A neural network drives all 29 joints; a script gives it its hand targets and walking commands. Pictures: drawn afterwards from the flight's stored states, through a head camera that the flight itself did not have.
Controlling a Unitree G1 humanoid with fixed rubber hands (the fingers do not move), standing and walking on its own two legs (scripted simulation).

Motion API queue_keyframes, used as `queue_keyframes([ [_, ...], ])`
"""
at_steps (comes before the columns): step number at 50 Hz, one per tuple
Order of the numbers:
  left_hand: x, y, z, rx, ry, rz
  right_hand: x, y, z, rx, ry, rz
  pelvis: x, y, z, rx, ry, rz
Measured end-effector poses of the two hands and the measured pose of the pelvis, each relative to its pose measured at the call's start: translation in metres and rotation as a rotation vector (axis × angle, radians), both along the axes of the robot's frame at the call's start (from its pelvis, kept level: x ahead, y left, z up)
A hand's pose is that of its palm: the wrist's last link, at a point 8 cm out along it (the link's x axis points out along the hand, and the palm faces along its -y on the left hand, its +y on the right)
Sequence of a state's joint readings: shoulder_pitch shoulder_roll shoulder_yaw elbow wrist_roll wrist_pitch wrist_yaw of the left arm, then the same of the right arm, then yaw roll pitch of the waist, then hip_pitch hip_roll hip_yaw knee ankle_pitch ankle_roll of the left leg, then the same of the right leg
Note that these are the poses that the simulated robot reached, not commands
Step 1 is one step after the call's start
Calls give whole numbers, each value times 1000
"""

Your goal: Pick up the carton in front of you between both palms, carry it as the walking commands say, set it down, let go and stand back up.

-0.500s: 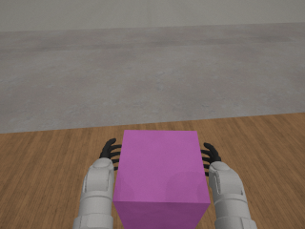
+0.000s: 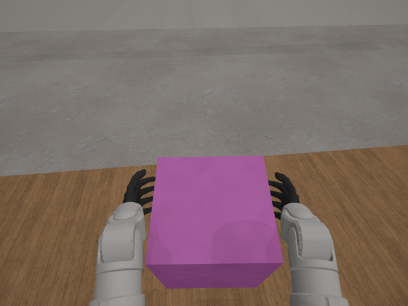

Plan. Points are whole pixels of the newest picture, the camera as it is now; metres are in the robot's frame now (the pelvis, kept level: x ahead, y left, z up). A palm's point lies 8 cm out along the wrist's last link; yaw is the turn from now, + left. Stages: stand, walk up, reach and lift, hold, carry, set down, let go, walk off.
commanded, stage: carry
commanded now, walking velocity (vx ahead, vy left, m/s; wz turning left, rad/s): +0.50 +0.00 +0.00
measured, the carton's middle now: (211, 227) +0.30 +0.00 +0.01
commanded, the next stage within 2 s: none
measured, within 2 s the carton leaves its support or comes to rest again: neither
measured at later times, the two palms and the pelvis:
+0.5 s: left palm (139, 149) +0.48 +0.18 +0.08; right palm (259, 145) +0.49 -0.12 +0.09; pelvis +0.25 +0.02 -0.01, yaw +1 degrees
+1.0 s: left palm (160, 90) +0.81 +0.17 +0.08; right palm (245, 93) +0.81 -0.13 +0.07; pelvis +0.58 +0.02 -0.02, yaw +1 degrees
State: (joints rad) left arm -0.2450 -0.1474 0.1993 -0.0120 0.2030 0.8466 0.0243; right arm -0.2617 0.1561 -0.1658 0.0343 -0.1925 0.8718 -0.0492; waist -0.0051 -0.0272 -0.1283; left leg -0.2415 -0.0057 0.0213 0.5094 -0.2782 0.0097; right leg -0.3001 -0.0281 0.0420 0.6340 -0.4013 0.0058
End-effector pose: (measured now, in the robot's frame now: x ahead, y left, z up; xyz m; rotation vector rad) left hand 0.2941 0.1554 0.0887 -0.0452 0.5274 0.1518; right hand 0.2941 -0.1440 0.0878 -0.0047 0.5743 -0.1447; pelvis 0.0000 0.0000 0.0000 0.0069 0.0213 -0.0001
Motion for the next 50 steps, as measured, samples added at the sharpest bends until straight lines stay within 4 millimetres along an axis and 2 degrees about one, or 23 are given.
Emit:
queue_keyframes([
  [3,16,-1,11,-8,5,-4,13,-1,10,-4,5,-10,20,2,5,-17,27,-19],
  [7,44,-11,22,-18,3,-16,35,-11,20,16,2,-35,52,-4,8,-37,56,-24],
  [12,76,-24,18,-23,15,-21,64,-25,15,44,13,-59,100,-14,-2,-36,67,17],
  [17,96,-10,6,-54,121,47,102,-11,8,50,117,-19,151,-12,8,1,85,29],
  [20,120,3,4,-66,127,85,134,2,7,60,123,1,185,-5,9,8,81,25],
  [23,154,17,1,-76,104,104,172,15,4,53,100,-6,224,7,3,6,69,24],
  [26,197,31,-8,-78,65,97,212,26,-5,48,59,-33,267,23,-14,5,45,3],
  [28,226,35,-13,-78,75,78,233,30,-12,47,68,-58,291,32,-17,12,41,-15],
  [32,276,31,-9,-73,126,2,259,30,-12,87,114,-109,333,44,-3,-7,48,-40],
  [35,312,27,1,-74,123,-45,283,27,0,82,110,-146,367,48,8,-24,53,-39],
  [37,337,26,7,-74,105,-60,305,26,9,71,93,-155,391,49,12,-33,53,-34],
  [41,387,28,16,-66,63,-38,364,27,22,57,53,-131,442,45,14,-40,51,-24],
  [44,425,30,15,-62,50,-1,412,28,21,56,41,-96,484,39,10,-37,47,-19],
  [47,465,26,6,-61,60,25,461,25,8,71,52,-66,531,31,-1,-31,43,-9],
  [50,511,19,-10,-52,73,44,512,17,-14,89,66,-44,582,19,-17,-27,30,15],
])
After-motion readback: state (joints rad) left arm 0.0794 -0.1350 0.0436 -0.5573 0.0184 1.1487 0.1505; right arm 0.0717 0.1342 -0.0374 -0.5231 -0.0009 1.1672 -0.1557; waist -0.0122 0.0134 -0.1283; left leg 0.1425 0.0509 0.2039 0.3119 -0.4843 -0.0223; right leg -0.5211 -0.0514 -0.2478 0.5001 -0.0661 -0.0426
